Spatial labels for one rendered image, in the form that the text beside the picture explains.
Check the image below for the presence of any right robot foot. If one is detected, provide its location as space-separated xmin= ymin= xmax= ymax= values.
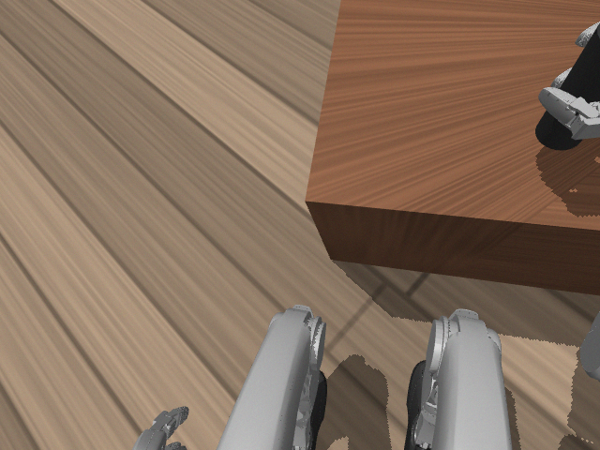
xmin=404 ymin=360 xmax=431 ymax=450

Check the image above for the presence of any right robot hand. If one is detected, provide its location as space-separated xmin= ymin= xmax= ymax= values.
xmin=538 ymin=22 xmax=600 ymax=140

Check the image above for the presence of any left robot hand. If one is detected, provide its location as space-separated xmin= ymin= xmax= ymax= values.
xmin=132 ymin=406 xmax=189 ymax=450

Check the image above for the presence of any left robot foot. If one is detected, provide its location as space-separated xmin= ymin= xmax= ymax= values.
xmin=293 ymin=371 xmax=327 ymax=450

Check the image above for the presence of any right robot arm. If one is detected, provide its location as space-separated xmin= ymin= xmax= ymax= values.
xmin=580 ymin=311 xmax=600 ymax=382

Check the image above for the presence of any can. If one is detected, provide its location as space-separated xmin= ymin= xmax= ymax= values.
xmin=535 ymin=23 xmax=600 ymax=151

